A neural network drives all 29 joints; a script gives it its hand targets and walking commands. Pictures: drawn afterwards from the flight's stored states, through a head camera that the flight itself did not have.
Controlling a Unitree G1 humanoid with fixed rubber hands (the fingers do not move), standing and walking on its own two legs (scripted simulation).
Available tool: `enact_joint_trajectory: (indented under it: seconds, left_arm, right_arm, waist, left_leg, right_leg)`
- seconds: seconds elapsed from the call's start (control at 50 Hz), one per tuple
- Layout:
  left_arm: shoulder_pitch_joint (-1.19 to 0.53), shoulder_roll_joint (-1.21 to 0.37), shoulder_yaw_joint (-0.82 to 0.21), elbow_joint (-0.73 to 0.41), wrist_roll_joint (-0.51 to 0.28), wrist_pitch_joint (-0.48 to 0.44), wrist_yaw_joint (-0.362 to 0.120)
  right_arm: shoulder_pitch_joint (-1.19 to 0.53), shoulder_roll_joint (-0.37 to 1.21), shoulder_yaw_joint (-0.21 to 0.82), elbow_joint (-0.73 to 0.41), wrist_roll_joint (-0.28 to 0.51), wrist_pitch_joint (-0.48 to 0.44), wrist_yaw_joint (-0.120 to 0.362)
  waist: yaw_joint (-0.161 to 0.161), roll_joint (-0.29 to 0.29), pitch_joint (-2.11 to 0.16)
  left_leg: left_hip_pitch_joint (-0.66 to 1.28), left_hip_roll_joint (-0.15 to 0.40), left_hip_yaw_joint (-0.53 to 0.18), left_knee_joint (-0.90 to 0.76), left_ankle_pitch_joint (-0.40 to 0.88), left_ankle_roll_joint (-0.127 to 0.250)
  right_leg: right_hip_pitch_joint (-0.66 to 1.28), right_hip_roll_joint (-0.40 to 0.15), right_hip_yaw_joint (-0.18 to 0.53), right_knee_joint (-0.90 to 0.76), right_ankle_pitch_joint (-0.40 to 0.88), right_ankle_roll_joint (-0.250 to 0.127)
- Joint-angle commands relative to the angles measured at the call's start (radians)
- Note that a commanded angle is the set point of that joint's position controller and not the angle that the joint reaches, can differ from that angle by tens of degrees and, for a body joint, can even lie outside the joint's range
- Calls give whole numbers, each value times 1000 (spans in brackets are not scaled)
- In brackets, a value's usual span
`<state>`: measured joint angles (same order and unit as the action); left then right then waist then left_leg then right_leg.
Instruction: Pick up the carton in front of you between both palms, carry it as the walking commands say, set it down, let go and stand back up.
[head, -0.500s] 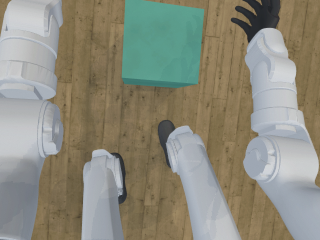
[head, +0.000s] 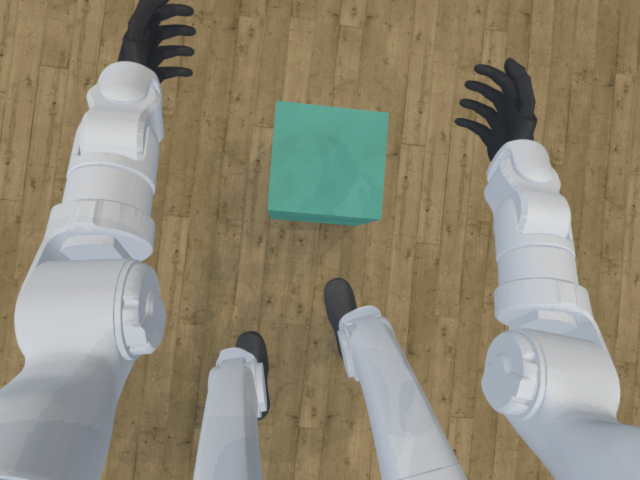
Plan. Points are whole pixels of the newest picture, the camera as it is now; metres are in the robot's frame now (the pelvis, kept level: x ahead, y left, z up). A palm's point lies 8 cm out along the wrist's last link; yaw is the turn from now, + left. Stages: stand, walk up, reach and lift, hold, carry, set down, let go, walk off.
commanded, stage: let go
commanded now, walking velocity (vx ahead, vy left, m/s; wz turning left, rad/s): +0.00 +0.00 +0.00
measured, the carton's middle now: (322, 172) +0.49 -0.14 -0.52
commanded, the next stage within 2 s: stand in 1.36 s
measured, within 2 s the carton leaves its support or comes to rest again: neither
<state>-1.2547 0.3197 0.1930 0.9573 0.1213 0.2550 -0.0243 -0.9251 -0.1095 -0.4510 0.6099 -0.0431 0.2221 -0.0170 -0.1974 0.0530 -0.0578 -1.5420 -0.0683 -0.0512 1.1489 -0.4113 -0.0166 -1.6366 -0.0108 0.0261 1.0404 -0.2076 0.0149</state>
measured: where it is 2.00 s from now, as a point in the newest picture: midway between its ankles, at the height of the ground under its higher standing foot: (301, 361)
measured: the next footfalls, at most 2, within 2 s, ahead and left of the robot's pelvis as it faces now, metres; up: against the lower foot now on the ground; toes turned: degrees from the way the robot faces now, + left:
none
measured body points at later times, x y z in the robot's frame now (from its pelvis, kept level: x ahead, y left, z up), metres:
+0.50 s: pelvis +0.06 -0.03 +0.10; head +0.22 -0.03 +0.52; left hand +0.40 +0.14 -0.01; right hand +0.28 -0.28 +0.01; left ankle +0.03 +0.12 -0.61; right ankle +0.11 -0.12 -0.61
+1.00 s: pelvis +0.10 +0.02 +0.13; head +0.13 +0.01 +0.58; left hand +0.28 +0.25 +0.05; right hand +0.26 -0.22 +0.05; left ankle +0.04 +0.12 -0.61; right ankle +0.11 -0.12 -0.61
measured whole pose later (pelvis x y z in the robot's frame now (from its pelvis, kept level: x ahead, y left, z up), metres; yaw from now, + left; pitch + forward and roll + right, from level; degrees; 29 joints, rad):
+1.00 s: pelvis +0.10 +0.02 +0.13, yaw -3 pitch +0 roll -1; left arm 0.22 0.21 0.04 0.45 0.00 0.06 -0.05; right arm 0.23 -0.22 -0.04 0.42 -0.01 0.08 0.07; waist 0.00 0.04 0.07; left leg -0.09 -0.02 -0.05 0.44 -0.34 0.03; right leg -0.21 0.01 0.04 0.40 -0.18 0.03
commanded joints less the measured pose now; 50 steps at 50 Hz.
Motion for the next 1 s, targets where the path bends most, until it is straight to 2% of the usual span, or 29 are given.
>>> enact_joint_trajectory:
  seconds: [0.0, 0.04, 0.1, 0.2, 0.32, 0.46, 0.52, 0.58, 0.74, 0.86, 0.98]
  left_arm:
    - [-41, -14, 43, -194, 30, -35, 44]
    - [69, -70, 58, -284, 42, -48, 85]
    - [204, -126, 58, -406, 43, -70, 138]
    - [421, -158, 37, -499, 25, -107, 167]
    - [696, -150, 9, -469, -6, -164, 137]
    - [959, -110, -17, -446, -30, -227, 94]
    - [1052, -98, -33, -460, -36, -246, 81]
    - [1126, -93, -49, -480, -42, -256, 72]
    - [1302, -83, -88, -526, -67, -249, 27]
    - [1397, -65, -129, -579, -105, -228, -8]
    - [1422, -51, -148, -619, -128, -197, -31]
  right_arm:
    - [11, -125, 24, -150, -35, -39, 48]
    - [92, -139, 52, -177, -50, -54, 78]
    - [204, -158, 105, -201, -53, -74, 115]
    - [412, -173, 207, -192, -23, -101, 149]
    - [651, -177, 308, -215, 28, -146, 149]
    - [918, -162, 392, -319, 77, -186, 110]
    - [1009, -170, 412, -357, 84, -194, 97]
    - [1058, -180, 422, -370, 87, -197, 91]
    - [1115, -200, 407, -306, 80, -191, 92]
    - [1165, -211, 378, -276, 50, -174, 84]
    - [1154, -219, 362, -277, 31, -145, 84]
  waist:
    - [-46, 93, -1075]
    - [-33, 84, -1050]
    - [-18, 65, -954]
    - [6, 15, -745]
    - [38, -62, -563]
    - [71, -122, -425]
    - [89, -111, -357]
    - [109, -77, -273]
    - [163, 3, -100]
    - [174, -3, -18]
    - [175, -15, 54]
  left_leg:
    - [477, -42, 45, -192, 357, -29]
    - [528, -39, 40, -235, 378, -36]
    - [562, -39, 46, -306, 316, -39]
    - [575, -36, 66, -405, 135, -31]
    - [581, -27, 69, -479, 58, -12]
    - [706, -14, 58, -559, 83, 11]
    - [808, -7, 50, -608, 111, 20]
    - [923, 5, 42, -657, 139, 21]
    - [1153, 42, 24, -753, 274, 6]
    - [1241, 59, 14, -806, 406, -7]
    - [1242, 73, 5, -835, 417, -8]
  right_leg:
    - [913, 56, -121, -36, 495, 25]
    - [971, 55, -108, -69, 500, 13]
    - [1054, 49, -87, -123, 460, 1]
    - [1193, 34, -51, -217, 331, -1]
    - [1404, 20, 5, -307, 305, 7]
    - [1591, 14, 49, -384, 396, 28]
    - [1618, 17, 45, -417, 418, 29]
    - [1609, 24, 31, -459, 387, 24]
    - [1608, 49, -7, -548, 301, 6]
    - [1668, 75, -23, -588, 328, 0]
    - [1709, 88, -37, -602, 281, -3]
